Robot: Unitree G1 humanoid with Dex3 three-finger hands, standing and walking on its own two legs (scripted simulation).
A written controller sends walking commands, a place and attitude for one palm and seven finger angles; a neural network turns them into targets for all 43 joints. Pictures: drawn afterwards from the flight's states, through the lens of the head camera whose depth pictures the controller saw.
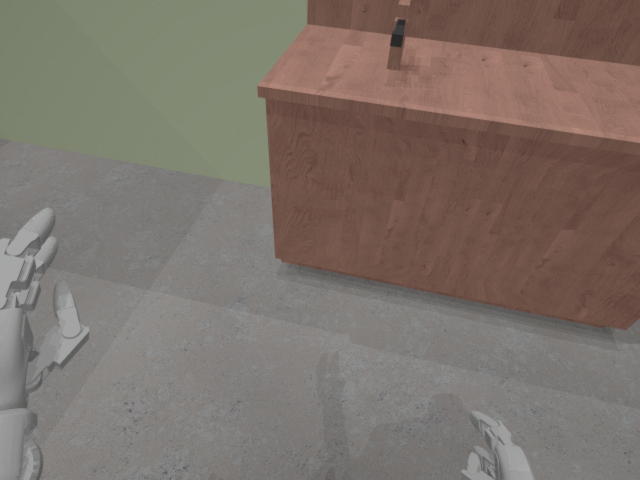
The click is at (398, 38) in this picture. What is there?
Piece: tap's lever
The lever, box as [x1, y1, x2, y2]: [390, 31, 403, 46]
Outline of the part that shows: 393,31 390,45 400,46 403,32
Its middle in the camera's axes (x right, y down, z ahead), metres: +0.19 -0.49 +0.96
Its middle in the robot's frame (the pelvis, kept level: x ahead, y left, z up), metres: +1.07 -0.11 +0.15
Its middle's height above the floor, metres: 0.92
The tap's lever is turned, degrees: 0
